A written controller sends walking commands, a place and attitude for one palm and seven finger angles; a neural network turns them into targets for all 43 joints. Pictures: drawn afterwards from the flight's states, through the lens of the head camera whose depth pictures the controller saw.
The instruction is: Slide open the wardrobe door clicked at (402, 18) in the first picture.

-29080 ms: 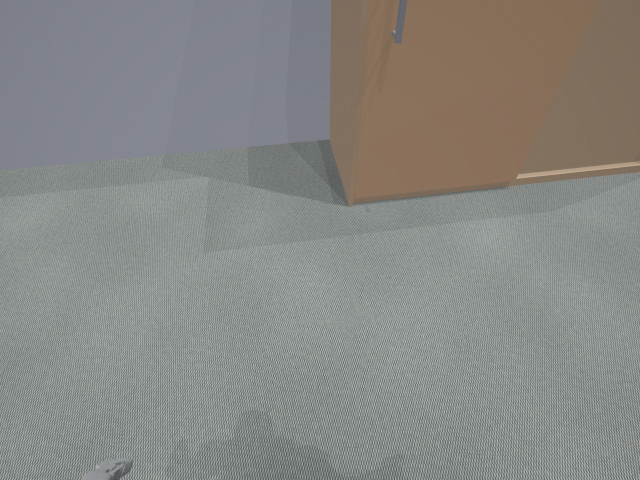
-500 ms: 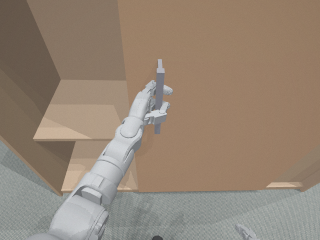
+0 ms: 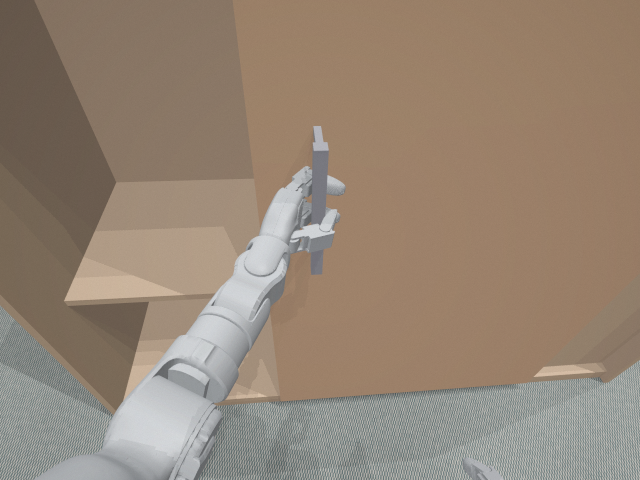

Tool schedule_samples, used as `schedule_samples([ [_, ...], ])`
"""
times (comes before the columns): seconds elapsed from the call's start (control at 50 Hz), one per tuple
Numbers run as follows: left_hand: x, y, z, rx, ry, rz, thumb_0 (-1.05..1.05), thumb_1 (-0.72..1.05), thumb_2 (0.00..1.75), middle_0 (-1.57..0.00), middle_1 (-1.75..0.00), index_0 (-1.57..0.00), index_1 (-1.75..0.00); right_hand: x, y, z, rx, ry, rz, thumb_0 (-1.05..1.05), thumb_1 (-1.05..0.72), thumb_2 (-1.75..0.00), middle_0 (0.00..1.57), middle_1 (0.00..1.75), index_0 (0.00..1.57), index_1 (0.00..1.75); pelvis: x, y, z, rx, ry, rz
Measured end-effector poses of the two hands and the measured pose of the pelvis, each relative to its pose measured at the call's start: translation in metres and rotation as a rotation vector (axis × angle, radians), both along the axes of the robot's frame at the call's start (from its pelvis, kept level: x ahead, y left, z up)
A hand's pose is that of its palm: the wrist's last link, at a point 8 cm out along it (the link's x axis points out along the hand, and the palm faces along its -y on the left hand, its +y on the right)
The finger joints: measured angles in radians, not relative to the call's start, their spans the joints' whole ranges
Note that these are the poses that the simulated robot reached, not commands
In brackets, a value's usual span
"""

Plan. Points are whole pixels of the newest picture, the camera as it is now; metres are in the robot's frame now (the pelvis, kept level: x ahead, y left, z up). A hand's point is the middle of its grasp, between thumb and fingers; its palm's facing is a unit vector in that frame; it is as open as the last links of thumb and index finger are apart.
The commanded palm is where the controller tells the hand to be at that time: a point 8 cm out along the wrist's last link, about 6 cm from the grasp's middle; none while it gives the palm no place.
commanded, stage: loosen the grip on the handle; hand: left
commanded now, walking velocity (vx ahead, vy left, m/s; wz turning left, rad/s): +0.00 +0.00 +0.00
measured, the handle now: (317, 208) +0.46 +0.06 +0.10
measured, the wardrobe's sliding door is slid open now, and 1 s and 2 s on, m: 0.47 0.47 0.47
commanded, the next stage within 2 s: slip the hand off the handle in 0.58 s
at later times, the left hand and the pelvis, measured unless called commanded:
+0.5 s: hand (325, 235) +0.40 +0.05 +0.10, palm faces -0.15 -0.98 -0.11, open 13.5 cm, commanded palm +0.39 +0.10 +0.10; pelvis -0.05 -0.06 -0.03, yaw -2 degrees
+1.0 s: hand (318, 233) +0.41 +0.06 +0.10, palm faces -0.22 -0.97 -0.08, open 14.1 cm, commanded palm +0.39 +0.14 +0.10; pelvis -0.01 -0.05 -0.03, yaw -4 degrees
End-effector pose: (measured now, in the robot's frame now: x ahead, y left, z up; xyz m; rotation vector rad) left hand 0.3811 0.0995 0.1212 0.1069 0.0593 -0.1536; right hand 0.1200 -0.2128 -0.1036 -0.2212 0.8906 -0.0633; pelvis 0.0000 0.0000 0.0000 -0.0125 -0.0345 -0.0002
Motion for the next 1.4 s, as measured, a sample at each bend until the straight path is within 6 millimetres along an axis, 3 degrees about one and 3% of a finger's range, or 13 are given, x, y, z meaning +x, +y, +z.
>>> schedule_samples([
  [0.06, 0.010, 0.008, 0.001, 0.052, 0.009, -0.029, 0.00, 0.60, 0.80, -0.35, -1.23, -0.30, -1.40, 0.003, -0.015, -0.001, 0.015, -0.061, -0.036, 0.01, -0.90, -0.90, 0.20, 0.30, 0.21, 0.30, -0.008, -0.005, -0.006, 0.002, 0.004, 0.008],
  [0.16, 0.012, 0.013, 0.001, -0.023, 0.048, -0.009, -0.01, 0.42, 0.72, -0.40, -1.31, -0.44, -1.40, -0.016, -0.053, 0.012, -0.016, -0.136, -0.059, 0.01, -0.90, -0.90, 0.20, 0.30, 0.21, 0.30, -0.020, -0.020, -0.014, -0.001, 0.046, 0.017],
  [0.24, 0.010, 0.011, 0.000, -0.015, 0.009, 0.025, -0.01, 0.21, 0.59, -0.40, -1.34, -0.46, -1.40, -0.047, -0.087, 0.011, -0.066, -0.115, -0.080, 0.01, -0.90, -0.90, 0.20, 0.30, 0.20, 0.30, -0.032, -0.030, -0.021, -0.003, 0.053, 0.021],
  [0.34, 0.008, 0.007, -0.003, 0.023, -0.034, 0.008, 0.00, -0.16, 0.40, -0.38, -1.34, -0.42, -1.37, -0.100, -0.116, -0.002, -0.102, -0.008, -0.132, 0.01, -0.90, -0.90, 0.20, 0.30, 0.20, 0.30, -0.042, -0.042, -0.028, 0.003, 0.070, 0.014],
  [0.46, 0.009, 0.003, -0.016, 0.004, 0.003, 0.002, 0.00, -0.41, 0.27, -0.35, -1.30, -0.37, -1.31, -0.155, -0.125, -0.016, -0.091, 0.109, -0.209, 0.01, -0.90, -0.90, 0.20, 0.30, 0.20, 0.30, -0.047, -0.054, -0.028, 0.011, 0.086, -0.021],
  [0.58, 0.014, 0.003, -0.016, 0.009, 0.004, -0.007, -0.01, -0.51, 0.22, -0.30, -1.22, -0.32, -1.23, -0.175, -0.118, -0.024, -0.048, 0.125, -0.272, 0.01, -0.90, -0.90, 0.20, 0.30, 0.20, 0.30, -0.043, -0.062, -0.027, 0.014, 0.091, -0.064],
  [0.7, 0.014, 0.005, -0.015, 0.002, 0.011, -0.025, -0.01, -0.53, 0.20, -0.28, -1.18, -0.34, -1.18, -0.156, -0.112, -0.026, -0.018, 0.088, -0.263, 0.01, -0.90, -0.90, 0.20, 0.30, 0.20, 0.30, -0.037, -0.064, -0.026, 0.010, 0.098, -0.072],
  [0.94, 0.015, 0.011, -0.017, -0.015, -0.003, -0.055, -0.01, -0.54, 0.20, -0.31, -1.15, -0.37, -1.15, -0.067, -0.111, -0.007, -0.040, -0.087, -0.185, 0.01, -0.90, -0.90, 0.20, 0.30, 0.20, 0.30, -0.018, -0.057, -0.027, 0.005, 0.096, -0.070],
  [1.06, 0.016, 0.016, -0.018, -0.022, -0.017, -0.080, -0.01, -0.54, 0.20, -0.37, -1.15, -0.39, -1.15, -0.034, -0.103, 0.006, -0.051, -0.130, -0.166, 0.01, -0.90, -0.90, 0.20, 0.30, 0.20, 0.30, -0.006, -0.050, -0.024, 0.004, 0.092, -0.071],
  [1.26, 0.016, 0.024, -0.018, -0.028, -0.003, -0.088, -0.01, -0.54, 0.20, -0.39, -1.15, -0.42, -1.15, -0.009, -0.080, 0.012, -0.035, -0.128, -0.175, 0.01, -0.90, -0.90, 0.20, 0.30, 0.20, 0.30, 0.012, -0.037, -0.018, 0.004, 0.085, -0.085],
  [1.32, 0.010, 0.038, -0.021, -0.033, 0.013, -0.042, -0.01, -0.54, 0.20, -0.36, -1.15, -0.42, -1.15, -0.006, -0.074, 0.012, -0.023, -0.128, -0.185, 0.01, -0.90, -0.90, 0.20, 0.30, 0.20, 0.30, 0.016, -0.034, -0.017, 0.005, 0.080, -0.094],
  [1.4, -0.008, 0.070, -0.025, -0.016, 0.016, 0.038, -0.01, -0.54, 0.20, -0.32, -1.15, -0.38, -1.15, -0.001, -0.068, 0.013, -0.011, -0.143, -0.176, 0.01, -0.90, -0.90, 0.20, 0.30, 0.20, 0.30, 0.020, -0.030, -0.016, 0.002, 0.075, -0.094],
])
